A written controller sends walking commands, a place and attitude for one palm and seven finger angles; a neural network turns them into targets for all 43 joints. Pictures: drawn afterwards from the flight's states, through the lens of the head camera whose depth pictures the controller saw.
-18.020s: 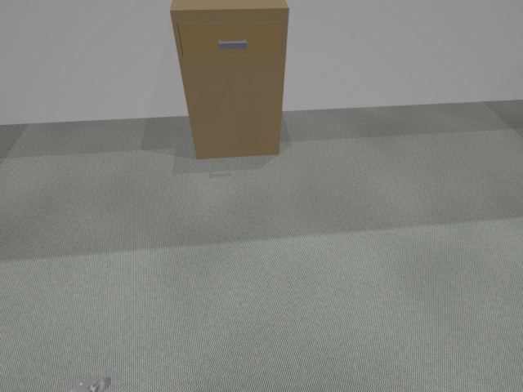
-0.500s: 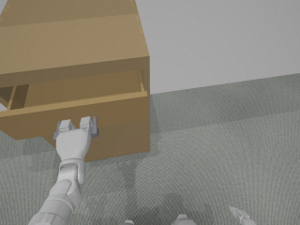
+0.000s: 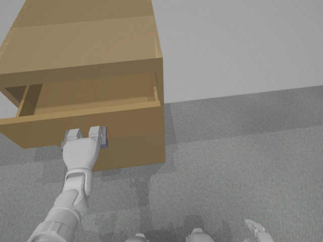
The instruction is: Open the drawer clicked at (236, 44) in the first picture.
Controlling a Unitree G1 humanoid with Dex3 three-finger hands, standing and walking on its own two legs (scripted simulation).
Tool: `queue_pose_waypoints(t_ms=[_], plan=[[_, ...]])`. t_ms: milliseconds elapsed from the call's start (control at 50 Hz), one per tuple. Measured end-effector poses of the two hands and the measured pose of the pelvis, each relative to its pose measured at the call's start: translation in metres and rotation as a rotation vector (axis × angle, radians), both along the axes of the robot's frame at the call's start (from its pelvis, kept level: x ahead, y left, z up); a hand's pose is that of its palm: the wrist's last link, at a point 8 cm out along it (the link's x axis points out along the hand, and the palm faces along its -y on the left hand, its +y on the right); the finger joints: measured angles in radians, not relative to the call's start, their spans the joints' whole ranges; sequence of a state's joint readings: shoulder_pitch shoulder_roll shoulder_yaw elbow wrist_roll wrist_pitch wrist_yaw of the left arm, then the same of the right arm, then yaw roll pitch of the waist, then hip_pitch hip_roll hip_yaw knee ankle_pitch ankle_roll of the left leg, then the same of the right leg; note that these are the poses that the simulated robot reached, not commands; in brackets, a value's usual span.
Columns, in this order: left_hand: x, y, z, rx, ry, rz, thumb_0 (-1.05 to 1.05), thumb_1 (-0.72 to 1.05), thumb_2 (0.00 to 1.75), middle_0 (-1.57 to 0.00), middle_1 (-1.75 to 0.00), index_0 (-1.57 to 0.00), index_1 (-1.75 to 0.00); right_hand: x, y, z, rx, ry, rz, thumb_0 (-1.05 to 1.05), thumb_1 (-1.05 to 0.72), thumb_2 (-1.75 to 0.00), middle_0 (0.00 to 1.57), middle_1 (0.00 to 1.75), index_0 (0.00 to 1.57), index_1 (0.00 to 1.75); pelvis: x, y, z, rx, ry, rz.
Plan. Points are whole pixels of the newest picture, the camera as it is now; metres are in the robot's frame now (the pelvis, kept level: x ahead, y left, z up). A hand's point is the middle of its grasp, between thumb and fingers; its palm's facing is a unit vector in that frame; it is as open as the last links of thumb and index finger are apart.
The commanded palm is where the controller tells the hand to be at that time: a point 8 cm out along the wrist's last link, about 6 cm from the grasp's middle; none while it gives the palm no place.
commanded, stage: pull the drawer open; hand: left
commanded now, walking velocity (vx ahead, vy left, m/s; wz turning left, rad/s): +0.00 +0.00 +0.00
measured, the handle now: (85, 138) +0.39 +0.25 -0.03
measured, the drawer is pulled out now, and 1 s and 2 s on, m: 0.13 0.21 0.30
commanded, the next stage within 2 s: none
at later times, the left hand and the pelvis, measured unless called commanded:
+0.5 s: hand (89, 158) +0.34 +0.23 -0.05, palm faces -0.01 -0.01 -1.00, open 6.1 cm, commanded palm +0.29 +0.23 +0.00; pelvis -0.03 -0.01 -0.01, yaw +0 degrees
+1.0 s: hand (88, 186) +0.26 +0.21 -0.05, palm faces -0.02 -0.09 -1.00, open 6.2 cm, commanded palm +0.24 +0.22 +0.00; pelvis +0.03 +0.01 +0.01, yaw -1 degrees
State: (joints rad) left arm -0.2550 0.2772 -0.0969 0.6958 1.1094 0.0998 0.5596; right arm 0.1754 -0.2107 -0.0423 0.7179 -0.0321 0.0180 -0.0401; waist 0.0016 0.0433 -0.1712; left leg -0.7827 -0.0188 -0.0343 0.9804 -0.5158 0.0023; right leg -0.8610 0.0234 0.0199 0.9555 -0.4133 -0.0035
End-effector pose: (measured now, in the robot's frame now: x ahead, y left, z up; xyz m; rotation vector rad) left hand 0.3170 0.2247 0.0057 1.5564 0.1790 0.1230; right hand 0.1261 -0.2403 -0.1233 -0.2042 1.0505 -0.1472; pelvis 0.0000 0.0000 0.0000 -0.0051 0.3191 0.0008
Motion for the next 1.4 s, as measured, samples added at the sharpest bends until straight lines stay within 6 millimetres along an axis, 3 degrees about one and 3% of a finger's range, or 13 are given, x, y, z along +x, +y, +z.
queue_pose_waypoints(t_ms=[220,440,580,720,980,1120,1240,1400], plan=[[-0.001,0.001,-0.001,0.006,-0.019,-0.011,-0.01,0.65,0.82,-0.34,-1.33,-0.35,-1.34,-0.058,-0.029,-0.012,-0.041,0.077,-0.059,0.01,-0.91,-0.9,0.2,0.29,0.21,0.3,-0.021,-0.008,-0.008,0.014,0.01,-0.008],[-0.001,0.001,-0.002,0.008,-0.023,-0.013,-0.01,0.65,0.82,-0.34,-1.34,-0.35,-1.34,-0.066,-0.03,-0.015,-0.039,0.049,-0.063,0.01,-0.91,-0.9,0.2,0.29,0.21,0.3,-0.032,-0.007,-0.011,0.018,0.016,-0.007],[-0.003,0.0,-0.001,-0.002,-0.009,-0.011,-0.01,0.67,0.78,-0.33,-1.33,-0.35,-1.33,-0.054,-0.02,-0.01,-0.009,0.007,-0.075,0.01,-0.91,-0.9,0.2,0.29,0.21,0.3,-0.028,-0.003,-0.008,0.017,0.014,-0.022],[-0.025,-0.003,-0.001,-0.04,-0.017,-0.006,0.01,0.69,0.75,-0.29,-1.34,-0.35,-1.29,-0.029,-0.01,0.004,0.013,-0.043,-0.075,0.01,-0.91,-0.9,0.2,0.29,0.21,0.3,-0.009,0.004,0.0,0.009,0.004,-0.037],[-0.074,-0.012,0.001,-0.078,-0.009,0.02,0.02,0.68,0.74,-0.27,-1.34,-0.35,-1.29,0.066,0.011,0.031,0.027,-0.164,0.041,0.01,-0.91,-0.9,0.2,0.29,0.2,0.3,0.026,0.013,0.006,-0.014,-0.017,-0.023],[-0.076,-0.012,-0.003,-0.032,-0.049,0.011,0.01,0.67,0.8,-0.3,-1.34,-0.37,-1.31,0.103,0.028,0.029,0.02,-0.205,0.132,0.01,-0.91,-0.9,0.2,0.29,0.21,0.3,0.023,0.01,0.0,-0.016,-0.017,0.004],[-0.074,-0.014,-0.001,-0.018,-0.02,0.039,0.01,0.66,0.8,-0.31,-1.34,-0.38,-1.33,0.102,0.036,0.027,0.059,-0.218,0.129,0.01,-0.91,-0.9,0.2,0.29,0.21,0.3,0.018,0.004,0.002,-0.008,-0.033,0.005],[-0.075,-0.015,0.001,-0.039,0.012,0.053,0.01,0.66,0.77,-0.3,-1.33,-0.38,-1.32,0.067,0.019,0.026,0.055,-0.183,0.079,0.01,-0.9,-0.9,0.2,0.3,0.21,0.3,0.012,-0.005,0.005,0.006,-0.05,-0.015]])
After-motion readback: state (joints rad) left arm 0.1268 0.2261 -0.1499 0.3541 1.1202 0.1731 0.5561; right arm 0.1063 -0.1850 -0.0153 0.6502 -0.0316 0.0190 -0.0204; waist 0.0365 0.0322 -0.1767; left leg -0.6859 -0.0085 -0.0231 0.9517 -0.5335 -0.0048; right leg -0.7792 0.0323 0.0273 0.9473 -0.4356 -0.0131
